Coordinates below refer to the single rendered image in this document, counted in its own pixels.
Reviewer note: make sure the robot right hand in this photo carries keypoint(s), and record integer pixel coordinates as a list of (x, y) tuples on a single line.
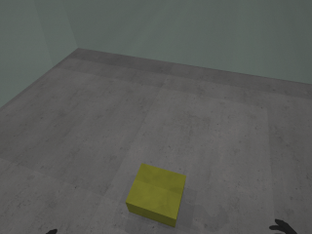
[(282, 226)]

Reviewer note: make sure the carton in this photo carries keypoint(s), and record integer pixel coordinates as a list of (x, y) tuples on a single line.
[(156, 194)]

